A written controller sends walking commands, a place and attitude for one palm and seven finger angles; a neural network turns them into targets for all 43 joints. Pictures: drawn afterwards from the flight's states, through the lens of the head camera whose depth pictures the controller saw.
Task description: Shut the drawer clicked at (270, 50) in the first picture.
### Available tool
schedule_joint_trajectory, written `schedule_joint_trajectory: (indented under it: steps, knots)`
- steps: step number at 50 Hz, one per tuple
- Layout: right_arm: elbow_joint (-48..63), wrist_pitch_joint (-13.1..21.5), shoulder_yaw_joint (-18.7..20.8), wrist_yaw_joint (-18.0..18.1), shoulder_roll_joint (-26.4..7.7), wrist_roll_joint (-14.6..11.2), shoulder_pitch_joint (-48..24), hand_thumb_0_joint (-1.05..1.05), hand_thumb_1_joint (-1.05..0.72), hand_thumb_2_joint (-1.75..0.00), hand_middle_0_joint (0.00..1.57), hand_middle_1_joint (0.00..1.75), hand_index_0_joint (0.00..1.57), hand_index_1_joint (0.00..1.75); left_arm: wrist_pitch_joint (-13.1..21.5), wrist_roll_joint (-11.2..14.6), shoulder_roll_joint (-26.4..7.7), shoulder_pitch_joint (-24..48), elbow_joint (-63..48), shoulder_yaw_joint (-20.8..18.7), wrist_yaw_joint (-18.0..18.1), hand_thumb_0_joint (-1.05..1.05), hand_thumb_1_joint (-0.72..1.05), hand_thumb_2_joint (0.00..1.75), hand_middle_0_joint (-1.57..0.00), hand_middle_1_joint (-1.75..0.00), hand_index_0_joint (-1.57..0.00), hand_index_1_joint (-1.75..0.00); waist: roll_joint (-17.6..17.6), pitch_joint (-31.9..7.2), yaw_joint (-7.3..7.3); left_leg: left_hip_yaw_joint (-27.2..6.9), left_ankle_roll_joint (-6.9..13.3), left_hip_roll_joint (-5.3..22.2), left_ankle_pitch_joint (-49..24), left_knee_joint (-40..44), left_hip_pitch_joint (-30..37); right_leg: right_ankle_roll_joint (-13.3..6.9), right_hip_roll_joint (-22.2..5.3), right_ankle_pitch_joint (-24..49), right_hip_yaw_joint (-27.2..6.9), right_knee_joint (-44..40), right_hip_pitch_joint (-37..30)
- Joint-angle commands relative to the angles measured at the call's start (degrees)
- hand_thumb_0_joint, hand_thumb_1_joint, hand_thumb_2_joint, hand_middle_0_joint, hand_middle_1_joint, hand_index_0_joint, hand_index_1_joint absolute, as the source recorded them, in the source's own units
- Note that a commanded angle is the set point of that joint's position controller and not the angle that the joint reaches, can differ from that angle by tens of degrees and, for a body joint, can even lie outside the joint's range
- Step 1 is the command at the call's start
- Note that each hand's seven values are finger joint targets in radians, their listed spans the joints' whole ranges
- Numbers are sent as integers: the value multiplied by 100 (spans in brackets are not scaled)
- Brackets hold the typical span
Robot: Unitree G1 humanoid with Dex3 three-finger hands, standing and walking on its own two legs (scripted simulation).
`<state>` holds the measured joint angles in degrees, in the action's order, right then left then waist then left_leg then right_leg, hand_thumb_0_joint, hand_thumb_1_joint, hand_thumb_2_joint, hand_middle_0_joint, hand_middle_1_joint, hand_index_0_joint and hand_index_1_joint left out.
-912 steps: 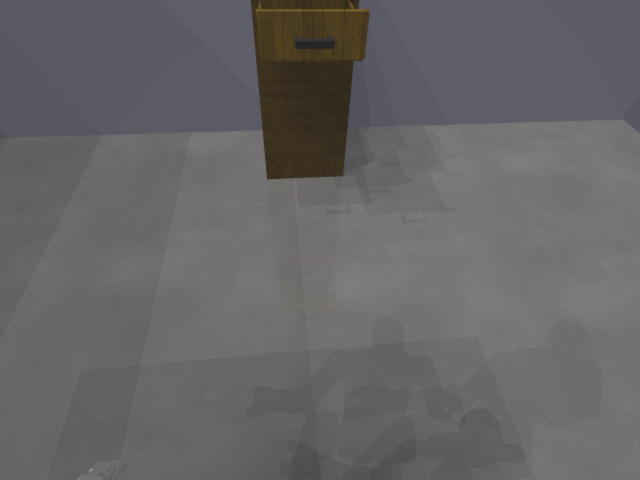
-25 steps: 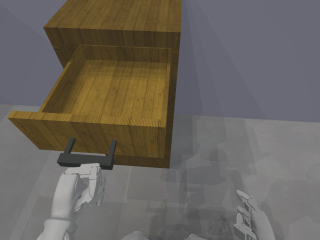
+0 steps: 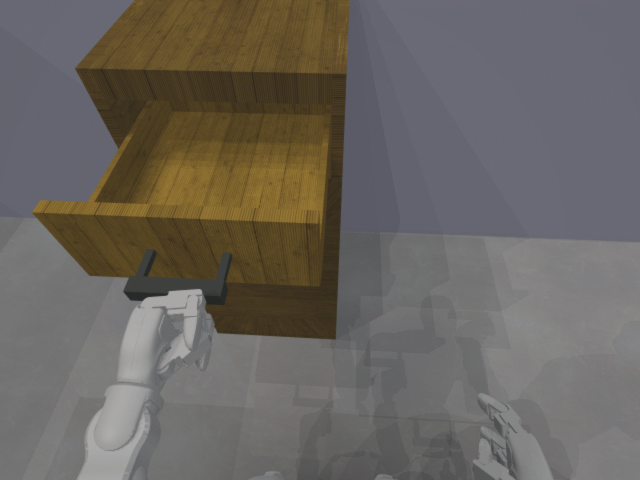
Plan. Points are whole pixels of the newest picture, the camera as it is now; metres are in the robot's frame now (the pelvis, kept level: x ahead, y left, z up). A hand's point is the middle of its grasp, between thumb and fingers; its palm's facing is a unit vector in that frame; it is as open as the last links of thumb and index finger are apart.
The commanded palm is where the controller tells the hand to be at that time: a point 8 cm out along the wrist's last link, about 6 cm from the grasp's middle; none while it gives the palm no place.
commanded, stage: push the drawer shut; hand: left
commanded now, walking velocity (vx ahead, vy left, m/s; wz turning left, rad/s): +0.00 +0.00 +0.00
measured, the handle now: (182, 274) +0.35 +0.19 +0.06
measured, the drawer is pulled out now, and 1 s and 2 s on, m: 0.23 0.11 0.00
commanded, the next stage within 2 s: none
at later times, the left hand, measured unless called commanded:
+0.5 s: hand (210, 300) +0.32 +0.14 +0.06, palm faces -0.05 -1.00 -0.04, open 3.3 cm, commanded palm +0.30 +0.20 +0.07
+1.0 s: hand (225, 250) +0.39 +0.14 +0.06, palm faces -0.04 -1.00 -0.05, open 3.2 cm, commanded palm +0.37 +0.19 +0.07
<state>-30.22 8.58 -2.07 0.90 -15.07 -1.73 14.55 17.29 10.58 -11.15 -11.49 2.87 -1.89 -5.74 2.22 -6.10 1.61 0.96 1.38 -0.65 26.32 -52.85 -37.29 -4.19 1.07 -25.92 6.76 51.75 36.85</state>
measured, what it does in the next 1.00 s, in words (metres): stands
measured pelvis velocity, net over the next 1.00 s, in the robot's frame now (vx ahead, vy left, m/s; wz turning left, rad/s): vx -0.02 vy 0.01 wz -0.02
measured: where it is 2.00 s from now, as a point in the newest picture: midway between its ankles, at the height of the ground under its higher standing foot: outside the picture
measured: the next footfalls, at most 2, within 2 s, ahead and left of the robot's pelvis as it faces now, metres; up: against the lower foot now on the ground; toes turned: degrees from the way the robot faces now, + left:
none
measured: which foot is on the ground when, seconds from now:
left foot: down 0.00-1.00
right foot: down 0.00-1.00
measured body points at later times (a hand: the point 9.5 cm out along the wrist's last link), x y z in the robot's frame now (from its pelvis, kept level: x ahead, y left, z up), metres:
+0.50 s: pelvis -0.01 +0.01 +0.00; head +0.04 +0.00 +0.45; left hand +0.31 +0.20 +0.07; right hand +0.14 -0.24 -0.09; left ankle +0.00 +0.10 -0.69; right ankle +0.00 -0.07 -0.69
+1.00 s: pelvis -0.02 +0.01 +0.00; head +0.05 +0.01 +0.45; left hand +0.39 +0.19 +0.07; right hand +0.08 -0.24 -0.11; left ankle +0.00 +0.10 -0.69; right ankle +0.00 -0.07 -0.69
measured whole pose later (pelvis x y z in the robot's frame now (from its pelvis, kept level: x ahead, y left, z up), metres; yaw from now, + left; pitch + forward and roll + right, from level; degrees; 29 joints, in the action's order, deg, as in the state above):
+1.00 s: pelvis -0.02 +0.01 +0.00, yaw -1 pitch +13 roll +0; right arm -35.7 3.6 -1.9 -0.2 -14.8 -1.5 17.0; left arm 20.8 8.4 -13.1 24.8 39.3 -7.6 -3.9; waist 1.1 -5.0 4.4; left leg 2.5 2.5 -0.8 24.1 -51.8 -40.3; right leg -3.3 0.9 -23.1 5.2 50.7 40.3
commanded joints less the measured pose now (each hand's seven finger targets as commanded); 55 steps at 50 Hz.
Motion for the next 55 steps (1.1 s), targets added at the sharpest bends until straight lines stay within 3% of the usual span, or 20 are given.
schedule_joint_trajectory:
  steps: [1, 6, 8, 10, 13, 17, 18, 19, 23, 29, 30, 33, 37, 38, 40, 41, 43, 50, 53, 55]
  knots:
    - [749, 247, 289, 49, -623, -19, -310, 0, -90, -90, 20, 30, 20, 30, 440, 90, -550, 1377, -953, -403, 19, 0, 90, 90, -140, -160, -140, -160, -334, -1138, 135, -202, 49, -10, -1219, 628, 268, 371, -225, 1501, -827, -958, -1016]
    - [659, 230, 303, 34, -622, -23, -301, 0, -90, -90, 20, 30, 20, 30, 461, 63, -473, 1882, -735, -298, 6, 0, 90, 90, -140, -160, -140, -160, -47, -1370, 133, -222, 40, -7, -1420, 683, 521, 335, -206, 1749, -738, -868, -1023]
    - [613, 205, 316, 37, -659, -14, -269, 0, -90, -90, 20, 30, 20, 30, 462, 64, -657, 1913, -601, -489, 35, 0, 90, 90, -140, -160, -140, -160, -208, -1465, 105, -234, 44, 14, -1548, 709, 526, 334, -191, 1887, -717, -847, -1122]
    - [623, 181, 325, 19, -630, -18, -268, 0, -90, -90, 20, 30, 20, 30, 485, 71, -519, 2030, -608, -380, 29, 0, 90, 90, -140, -160, -140, -160, -198, -1581, 104, -217, 37, 6, -1623, 735, 615, 343, -196, 2025, -715, -839, -1177]
    - [541, 126, 302, 26, -665, -17, -266, 0, -90, -90, 20, 30, 20, 30, 463, 68, -644, 2421, -263, -462, 43, 0, 90, 90, -140, -160, -140, -160, -406, -1285, 180, -222, 47, 15, -1415, 757, 430, 359, -192, 1796, -752, -923, -1092]
    - [524, 90, 314, 10, -636, -16, -258, 0, -90, -90, 20, 30, 20, 30, 527, 70, -584, 2669, -132, -505, 70, 0, 90, 90, -140, -160, -140, -160, -155, -1389, 108, -205, 23, -2, -1510, 798, 550, 324, -197, 1909, -738, -882, -1122]
    - [502, 72, 322, 7, -665, -20, -227, 0, -90, -90, 20, 30, 20, 30, 534, 53, -734, 2636, -20, -633, 93, 0, 90, 90, -140, -160, -140, -160, -288, -1420, 98, -228, 28, 22, -1576, 805, 540, 318, -178, 1938, -711, -858, -1144]
    - [509, 54, 316, -5, -642, -16, -227, 0, -90, -90, 20, 30, 20, 30, 541, 54, -588, 2660, 16, -531, 79, 0, 90, 90, -140, -160, -140, -160, -159, -1440, 90, -214, 19, 10, -1654, 829, 605, 310, -176, 2034, -696, -843, -1152]
    - [427, 3, 320, -4, -677, -18, -189, 0, -90, -90, 20, 30, 20, 30, 580, 63, -784, 3149, 257, -680, 88, 0, 90, 90, -140, -160, -140, -160, -321, -1418, 154, -220, 26, 16, -1444, 837, 496, 326, -172, 1816, -740, -898, -1124]
    - [329, -55, 317, 4, -688, -23, -145, 0, -90, -90, 20, 30, 20, 30, 655, -22, -635, 3937, 743, -512, 144, 0, 90, 90, -140, -160, -140, -160, -112, -1363, 254, -282, 11, 43, -1158, 874, 581, 304, -135, 1355, -686, -884, -739]
    - [295, -61, 309, 0, -682, -32, -117, 0, -90, -90, 20, 30, 20, 30, 666, -40, -506, 4276, 780, -336, 154, 0, 90, 90, -140, -160, -140, -160, -80, -1336, 342, -322, 8, 52, -1150, 869, 655, 300, -131, 1336, -655, -872, -610]
    - [241, -89, 340, 5, -744, -13, -11, 0, -90, -90, 20, 30, 20, 30, 674, -74, -733, 4405, 1033, -559, 239, 0, 90, 90, -140, -160, -140, -160, -211, -1538, 288, -343, 11, 64, -1137, 871, 655, 300, -113, 1272, -644, -856, -656]
    - [187, -140, 329, -5, -721, -10, 40, 0, -90, -90, 20, 30, 20, 30, 677, -122, -663, 4955, 1376, -477, 272, 0, 90, 90, -140, -160, -140, -160, -171, -1615, 345, -307, 14, 30, -1068, 857, 601, 309, -123, 1278, -694, -878, -690]
    - [149, -158, 333, -1, -762, -9, 105, 0, -90, -90, 20, 30, 20, 30, 693, -150, -912, 5099, 1526, -651, 289, 0, 90, 90, -140, -160, -140, -160, -315, -1614, 351, -374, 21, 54, -1066, 859, 529, 300, -98, 1233, -672, -826, -664]
    - [154, -183, 337, -19, -729, -1, 128, 0, -90, -90, 20, 30, 20, 30, 719, -138, -742, 5253, 1605, -559, 278, 0, 90, 90, -140, -160, -140, -160, -237, -1717, 371, -312, 27, 36, -1144, 846, 586, 310, -101, 1375, -692, -839, -701]
    - [134, -201, 347, -20, -738, 7, 176, 0, -90, -90, 20, 30, 20, 30, 715, -130, -883, 5177, 1772, -743, 285, 0, 90, 90, -140, -160, -140, -160, -276, -1745, 286, -296, 17, 27, -1208, 848, 535, 298, -97, 1465, -713, -836, -820]
    - [112, -249, 331, -30, -767, 4, 226, 0, -90, -90, 20, 30, 20, 30, 714, -153, -1070, 5385, 2016, -851, 268, 0, 90, 90, -140, -160, -140, -160, -171, -1713, 327, -293, 23, 28, -1202, 832, 469, 293, -94, 1462, -723, -823, -777]
    - [44, -332, 351, -84, -749, 28, 443, 0, -90, -90, 20, 30, 20, 30, 818, -159, -947, 6030, 2538, -814, 207, 0, 90, 90, -140, -160, -140, -160, 21, -1829, 401, -305, -2, 46, -1377, 789, 562, 270, -58, 1607, -685, -740, -600]
    - [-13, -370, 366, -99, -794, 49, 573, 0, -90, -90, 20, 30, 20, 30, 843, -159, -1101, 6273, 2879, -977, 216, 0, 90, 90, -140, -160, -140, -160, -249, -1813, 455, -308, 30, 53, -1380, 740, 433, 286, -30, 1651, -695, -731, -579]
    - [-7, -403, 378, -118, -781, 57, 629, 0, -90, -90, 20, 30, 20, 30, 890, -200, -1055, 6449, 2898, -934, 210, 0, 90, 90, -140, -160, -140, -160, -165, -2012, 457, -283, 25, 41, -1488, 715, 466, 289, -39, 1782, -710, -678, -635]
